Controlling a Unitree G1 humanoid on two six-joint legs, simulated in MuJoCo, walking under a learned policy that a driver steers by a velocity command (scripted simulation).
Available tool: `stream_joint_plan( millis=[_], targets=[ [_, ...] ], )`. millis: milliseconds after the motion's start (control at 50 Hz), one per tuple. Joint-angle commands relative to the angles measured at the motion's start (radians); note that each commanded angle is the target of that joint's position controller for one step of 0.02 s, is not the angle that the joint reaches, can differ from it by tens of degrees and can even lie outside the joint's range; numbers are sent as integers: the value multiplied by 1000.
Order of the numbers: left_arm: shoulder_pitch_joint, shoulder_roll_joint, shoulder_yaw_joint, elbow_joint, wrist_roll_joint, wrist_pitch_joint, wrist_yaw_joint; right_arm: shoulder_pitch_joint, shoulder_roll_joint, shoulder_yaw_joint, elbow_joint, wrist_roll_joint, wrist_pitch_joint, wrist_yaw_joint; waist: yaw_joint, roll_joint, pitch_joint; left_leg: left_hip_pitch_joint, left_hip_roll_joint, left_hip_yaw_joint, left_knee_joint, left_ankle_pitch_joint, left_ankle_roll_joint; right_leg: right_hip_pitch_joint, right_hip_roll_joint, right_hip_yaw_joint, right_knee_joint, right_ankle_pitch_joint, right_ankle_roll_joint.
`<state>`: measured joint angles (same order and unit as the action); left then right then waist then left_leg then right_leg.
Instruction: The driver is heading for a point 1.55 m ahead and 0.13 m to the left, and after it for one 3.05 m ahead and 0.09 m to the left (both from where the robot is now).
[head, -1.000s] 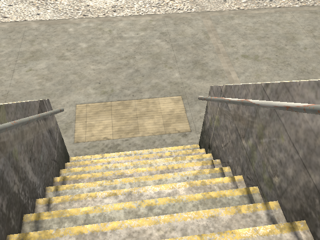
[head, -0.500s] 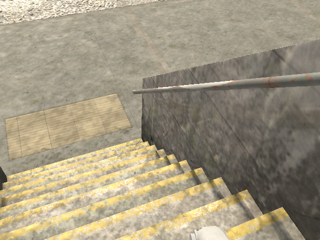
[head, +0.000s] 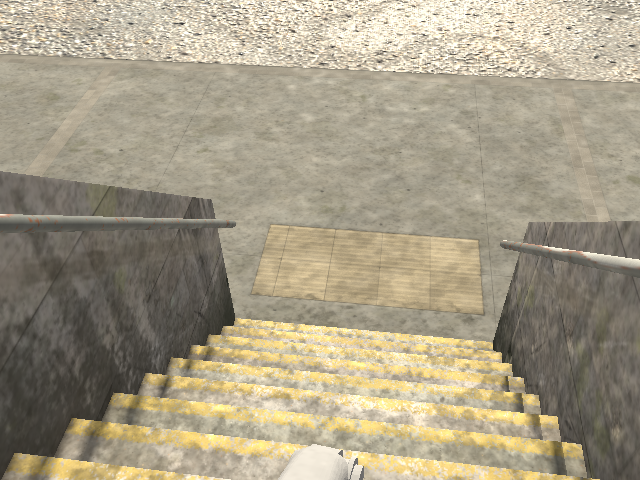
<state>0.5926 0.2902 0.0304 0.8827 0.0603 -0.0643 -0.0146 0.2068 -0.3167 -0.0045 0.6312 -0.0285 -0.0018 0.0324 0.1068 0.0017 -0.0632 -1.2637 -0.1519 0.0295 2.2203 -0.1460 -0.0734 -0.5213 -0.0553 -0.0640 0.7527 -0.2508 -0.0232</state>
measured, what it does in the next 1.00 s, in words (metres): climbs, backwards: left foot 0.21 m higher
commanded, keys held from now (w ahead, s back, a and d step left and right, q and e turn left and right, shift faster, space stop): q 0.38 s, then e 0.30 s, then w+e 0.32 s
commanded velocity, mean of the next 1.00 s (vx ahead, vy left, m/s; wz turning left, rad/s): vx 0.07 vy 0.00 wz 0.11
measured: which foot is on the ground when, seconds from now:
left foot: up 0.00-0.32, down 0.34-1.00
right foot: down 0.00-0.36, up 0.38-1.00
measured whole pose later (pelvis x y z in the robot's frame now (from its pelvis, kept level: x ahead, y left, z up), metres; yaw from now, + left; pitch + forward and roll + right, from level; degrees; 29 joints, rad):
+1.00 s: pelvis -0.05 +0.04 +0.19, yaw +3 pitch +4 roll -1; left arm 0.20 0.25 0.00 0.85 0.13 -0.03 -0.07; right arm 0.48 -0.16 0.05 1.08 -0.15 -0.14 0.01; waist -0.08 -0.01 -0.09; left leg -0.44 0.08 0.18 0.98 -0.61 0.05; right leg -0.85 -0.06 0.12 1.17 0.17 -0.05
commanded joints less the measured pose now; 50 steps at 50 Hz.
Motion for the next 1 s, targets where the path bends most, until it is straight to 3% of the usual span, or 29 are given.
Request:
stream_joint_plan(
  millis=[20,40,80,120,180,220,240,300,360,380,400,420,440,460,480,500,520,540,560,580,620,660,700,720,780,860,920,960,1000],
  targets=[
    [-155,142,0,-102,39,-84,41,137,-6,29,-100,4,47,19,-118,-57,68,-105,100,-94,326,-32,-52,106,-263,410,-351,-192,-158],
    [-101,150,-5,-89,45,-81,37,135,14,40,-111,1,52,13,-75,-36,46,-173,103,-126,310,-19,-51,250,-279,405,-345,-154,-172],
    [-47,238,19,-117,8,-70,34,82,-11,39,-161,19,44,17,-14,-115,16,-102,104,-4,438,-244,-36,310,-314,391,-467,-176,-216],
    [-74,217,6,-138,5,-74,35,74,5,45,-177,11,38,21,2,-128,19,-93,130,-17,344,-242,-42,382,-318,343,-483,-158,-193],
    [-44,267,34,-123,2,-84,65,59,23,44,-212,26,32,53,31,-180,52,73,142,90,36,-425,-24,324,-334,202,-592,-208,-146],
    [-57,304,60,-122,41,-92,67,22,36,43,-228,24,36,52,19,-172,41,148,140,75,-17,-517,34,335,-371,139,-614,-127,-152],
    [-56,307,74,-116,32,-92,63,27,61,56,-241,36,34,52,4,-161,65,115,152,26,-242,-587,71,393,-376,136,-632,-187,-136],
    [-94,331,109,-112,41,-84,54,94,60,38,-224,37,45,46,-72,-171,62,326,87,88,-387,-677,159,283,-425,79,-702,-302,-122],
    [-289,337,138,-183,25,-57,31,120,-37,-15,-191,20,44,46,-173,-159,29,555,-8,49,-717,-709,247,139,-474,62,-705,-421,-159],
    [-355,238,114,-232,38,-40,23,293,-58,-36,-104,0,35,28,-242,0,-25,728,9,-219,-982,-581,339,-88,-419,61,-430,-480,-126],
    [-526,42,44,-383,38,-11,16,569,-108,-41,-12,-59,5,-9,-412,323,-26,1048,283,-1080,-1498,-877,562,-710,-104,63,111,-554,-1],
    [-749,12,11,-432,-20,-1,57,569,-114,-20,-43,-121,-19,16,-576,91,216,1183,298,-1519,-1696,-1004,467,-1053,245,762,146,-297,13],
    [-702,-53,-21,-413,-51,-27,62,563,-84,-3,-65,-144,-10,47,-542,117,317,1201,373,-1462,-1788,-722,323,-1163,338,983,80,-138,3],
    [-602,0,7,-362,-46,-57,68,309,-90,10,-130,-99,18,93,-388,183,310,1100,354,-1270,-1722,-588,259,-1083,281,956,60,4,20],
    [-454,98,37,-283,-46,-83,68,25,-65,21,-147,-31,27,136,-186,232,236,812,284,-888,-1619,-551,251,-769,219,733,233,98,61],
    [-292,168,52,-187,-60,-45,21,-92,-81,12,-86,12,2,156,-25,206,189,331,244,-622,-1542,-708,305,-429,200,433,691,140,94],
    [-196,217,57,-149,-65,24,-13,-143,-94,-8,-84,-2,-2,144,20,97,101,75,241,-504,-1562,-791,345,-316,227,278,1053,191,121],
    [-263,99,89,-204,-74,95,36,-36,23,0,-2,30,29,7,50,-20,0,356,371,-606,-1584,-580,267,-189,262,324,1070,198,139],
    [-337,59,54,-227,-68,134,42,-100,42,21,-11,47,40,-40,64,-57,113,349,336,-488,-1519,-378,217,-284,232,311,1045,223,137],
    [-230,136,25,-200,-38,83,11,-129,-38,38,-37,-39,-19,32,-20,21,145,228,297,-395,-1595,-408,293,-429,270,304,1245,338,96],
    [-255,130,26,-194,7,68,-8,-89,-10,31,40,-52,-62,35,-47,-35,16,453,291,-302,-1488,-221,322,-472,216,250,1277,425,75],
    [-351,90,21,-223,3,57,-5,113,-10,28,149,-81,-93,17,-124,-4,-11,743,304,-264,-1488,27,253,-549,158,224,1247,333,66],
    [-445,86,17,-246,1,53,13,175,-21,24,155,-65,-114,-4,-188,53,-16,964,331,-259,-1515,159,261,-624,148,214,1171,251,75],
    [-464,78,14,-245,-4,53,9,199,-10,27,180,-67,-120,8,-196,79,0,1019,361,-281,-1545,166,262,-625,116,221,1135,200,85],
    [-417,66,13,-187,38,38,-12,275,2,24,254,-59,-123,43,-217,121,51,1076,376,-286,-1604,-114,288,-631,84,227,928,209,69],
    [-476,26,-3,-168,52,20,-29,333,32,24,363,-97,-125,42,-222,119,71,1109,434,-335,-1653,-241,333,-668,37,220,716,205,3],
    [-479,12,-18,-137,57,18,-44,260,55,26,382,-103,-126,24,-175,119,46,959,431,-266,-1654,-281,324,-500,18,132,634,190,-17],
    [-527,-53,-45,-104,91,21,-56,424,186,66,474,-128,-138,-34,-258,106,78,1207,473,-335,-1494,-399,312,-805,-38,280,331,498,-32],
    [-566,-61,-54,-102,70,17,-67,492,178,76,528,-134,-143,-57,-259,115,100,1156,521,-390,-1504,-466,336,-805,-60,231,266,502,-47]
  ],
)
